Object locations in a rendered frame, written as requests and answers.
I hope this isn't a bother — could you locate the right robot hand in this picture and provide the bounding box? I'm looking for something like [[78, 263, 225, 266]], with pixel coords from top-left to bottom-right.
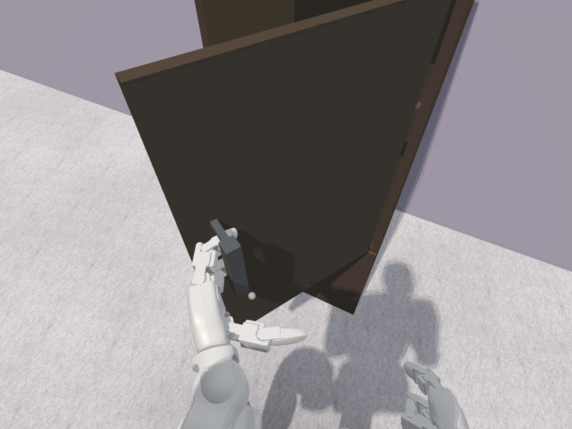
[[400, 361, 469, 429]]

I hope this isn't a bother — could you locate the left robot thigh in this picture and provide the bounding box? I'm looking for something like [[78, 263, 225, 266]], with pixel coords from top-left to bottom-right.
[[234, 405, 262, 429]]

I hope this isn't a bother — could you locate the cupboard door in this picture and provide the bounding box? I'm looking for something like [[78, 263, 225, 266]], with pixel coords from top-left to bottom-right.
[[115, 0, 451, 324]]

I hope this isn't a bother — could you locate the left robot hand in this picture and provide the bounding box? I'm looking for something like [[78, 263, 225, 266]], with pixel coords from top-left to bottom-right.
[[187, 228, 307, 353]]

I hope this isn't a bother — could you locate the handle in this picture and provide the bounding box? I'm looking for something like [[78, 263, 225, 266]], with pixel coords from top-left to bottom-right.
[[210, 219, 249, 298]]

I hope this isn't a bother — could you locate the left robot forearm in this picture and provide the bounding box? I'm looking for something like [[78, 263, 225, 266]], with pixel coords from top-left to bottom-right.
[[176, 344, 249, 429]]

